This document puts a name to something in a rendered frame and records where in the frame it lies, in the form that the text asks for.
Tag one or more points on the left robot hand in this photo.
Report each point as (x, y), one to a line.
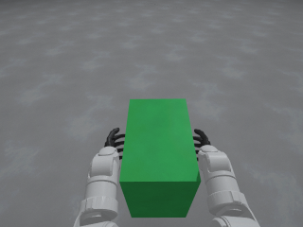
(110, 141)

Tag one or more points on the carton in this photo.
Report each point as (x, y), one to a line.
(159, 174)

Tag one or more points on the robot right upper arm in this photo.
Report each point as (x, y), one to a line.
(227, 221)

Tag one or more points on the right robot forearm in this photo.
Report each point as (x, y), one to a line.
(224, 196)

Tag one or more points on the left robot forearm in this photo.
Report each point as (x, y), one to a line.
(99, 203)

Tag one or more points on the right robot hand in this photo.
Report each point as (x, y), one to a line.
(203, 140)

